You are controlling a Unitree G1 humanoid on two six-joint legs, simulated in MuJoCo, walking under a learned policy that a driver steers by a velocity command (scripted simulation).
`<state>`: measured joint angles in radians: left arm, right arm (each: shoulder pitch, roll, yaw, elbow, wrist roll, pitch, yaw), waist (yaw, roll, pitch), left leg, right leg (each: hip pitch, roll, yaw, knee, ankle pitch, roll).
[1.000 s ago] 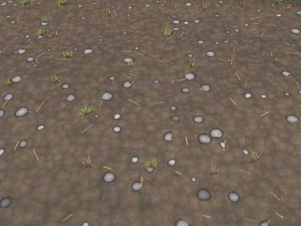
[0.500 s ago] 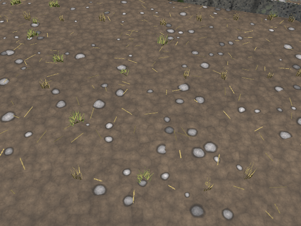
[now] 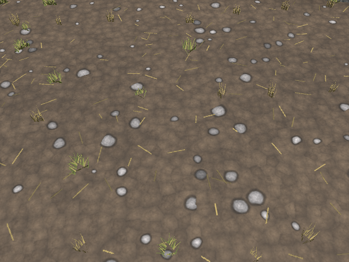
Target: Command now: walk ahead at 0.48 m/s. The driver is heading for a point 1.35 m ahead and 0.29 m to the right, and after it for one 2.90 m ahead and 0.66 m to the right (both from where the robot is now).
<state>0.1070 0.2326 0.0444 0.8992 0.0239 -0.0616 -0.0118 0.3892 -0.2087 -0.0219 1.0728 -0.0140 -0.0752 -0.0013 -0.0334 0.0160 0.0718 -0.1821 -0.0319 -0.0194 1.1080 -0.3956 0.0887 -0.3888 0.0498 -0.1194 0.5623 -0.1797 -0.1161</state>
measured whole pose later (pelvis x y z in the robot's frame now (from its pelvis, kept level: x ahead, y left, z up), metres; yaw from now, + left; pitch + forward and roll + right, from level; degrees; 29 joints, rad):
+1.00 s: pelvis +0.42 +0.01 +0.02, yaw -1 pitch -1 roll +1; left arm 0.22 0.14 0.01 1.06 0.02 -0.02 0.04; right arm 0.29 -0.15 0.00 1.08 -0.01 -0.03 -0.03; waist -0.02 0.01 0.03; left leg -0.12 -0.04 0.09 0.42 -0.28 0.06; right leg -0.25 0.00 -0.04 0.47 -0.20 -0.03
